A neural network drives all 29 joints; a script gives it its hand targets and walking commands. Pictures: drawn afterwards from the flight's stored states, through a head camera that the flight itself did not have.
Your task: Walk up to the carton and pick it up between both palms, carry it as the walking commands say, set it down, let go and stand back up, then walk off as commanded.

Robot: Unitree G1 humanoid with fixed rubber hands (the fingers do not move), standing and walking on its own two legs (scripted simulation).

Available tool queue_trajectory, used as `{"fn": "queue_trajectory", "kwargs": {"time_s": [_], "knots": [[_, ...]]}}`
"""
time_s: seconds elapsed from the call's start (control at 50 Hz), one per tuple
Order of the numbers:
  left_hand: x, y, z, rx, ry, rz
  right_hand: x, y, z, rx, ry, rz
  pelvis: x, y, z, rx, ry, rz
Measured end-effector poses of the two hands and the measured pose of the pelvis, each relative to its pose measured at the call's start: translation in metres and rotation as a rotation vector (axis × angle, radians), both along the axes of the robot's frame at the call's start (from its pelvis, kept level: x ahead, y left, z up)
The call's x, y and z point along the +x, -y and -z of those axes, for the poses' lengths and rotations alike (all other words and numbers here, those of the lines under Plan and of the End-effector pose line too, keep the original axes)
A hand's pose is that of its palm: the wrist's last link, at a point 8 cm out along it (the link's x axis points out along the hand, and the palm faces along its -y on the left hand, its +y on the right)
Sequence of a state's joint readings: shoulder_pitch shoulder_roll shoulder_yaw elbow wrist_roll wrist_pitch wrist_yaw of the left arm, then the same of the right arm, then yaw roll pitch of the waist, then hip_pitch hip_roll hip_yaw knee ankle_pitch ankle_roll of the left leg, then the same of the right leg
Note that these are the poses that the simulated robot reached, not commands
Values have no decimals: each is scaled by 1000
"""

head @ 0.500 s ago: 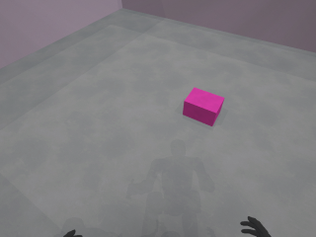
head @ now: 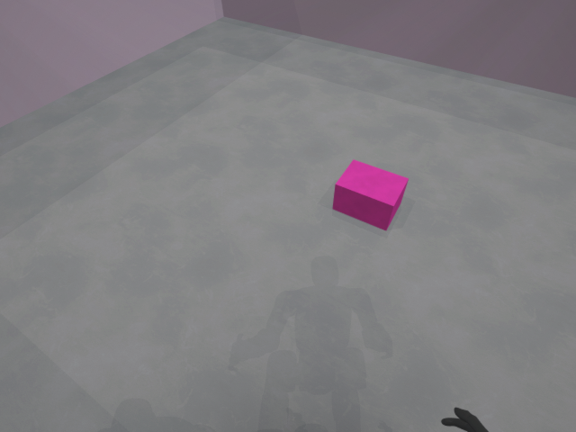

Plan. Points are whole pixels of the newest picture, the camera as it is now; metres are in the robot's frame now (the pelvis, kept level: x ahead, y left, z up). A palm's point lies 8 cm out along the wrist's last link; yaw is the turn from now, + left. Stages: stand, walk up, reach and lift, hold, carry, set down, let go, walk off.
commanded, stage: stand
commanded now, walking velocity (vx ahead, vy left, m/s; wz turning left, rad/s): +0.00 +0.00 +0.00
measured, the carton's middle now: (369, 194) +1.18 -0.37 -0.67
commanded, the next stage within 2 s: walk up in 0.40 s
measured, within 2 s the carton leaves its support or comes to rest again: neither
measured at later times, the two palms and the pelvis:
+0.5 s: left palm out of the picture +0.05 +0.27 -0.11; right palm out of the picture +0.06 -0.25 -0.11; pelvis -0.02 +0.00 +0.01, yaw +0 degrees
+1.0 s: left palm out of the picture +0.06 +0.27 -0.09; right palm out of the picture +0.09 -0.35 -0.11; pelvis +0.01 -0.06 +0.01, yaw -4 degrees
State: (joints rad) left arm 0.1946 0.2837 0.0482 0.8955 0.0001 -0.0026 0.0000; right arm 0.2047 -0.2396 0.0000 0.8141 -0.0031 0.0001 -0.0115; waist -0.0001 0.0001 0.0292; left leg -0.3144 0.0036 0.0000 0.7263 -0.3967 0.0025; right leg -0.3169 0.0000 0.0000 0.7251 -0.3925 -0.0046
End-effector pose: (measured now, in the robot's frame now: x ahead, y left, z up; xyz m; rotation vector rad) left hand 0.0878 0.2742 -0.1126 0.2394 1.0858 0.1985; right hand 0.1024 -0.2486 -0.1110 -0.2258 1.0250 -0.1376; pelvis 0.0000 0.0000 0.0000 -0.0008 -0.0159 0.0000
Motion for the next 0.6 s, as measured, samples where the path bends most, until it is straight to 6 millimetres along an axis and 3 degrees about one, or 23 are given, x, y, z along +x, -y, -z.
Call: {"fn": "queue_trajectory", "kwargs": {"time_s": [0.6], "knots": [[-49,0,-3,-6,-91,-11,-51,2,-2,-1,-101,22,-28,-1,-13,-1,-14,0]]}}
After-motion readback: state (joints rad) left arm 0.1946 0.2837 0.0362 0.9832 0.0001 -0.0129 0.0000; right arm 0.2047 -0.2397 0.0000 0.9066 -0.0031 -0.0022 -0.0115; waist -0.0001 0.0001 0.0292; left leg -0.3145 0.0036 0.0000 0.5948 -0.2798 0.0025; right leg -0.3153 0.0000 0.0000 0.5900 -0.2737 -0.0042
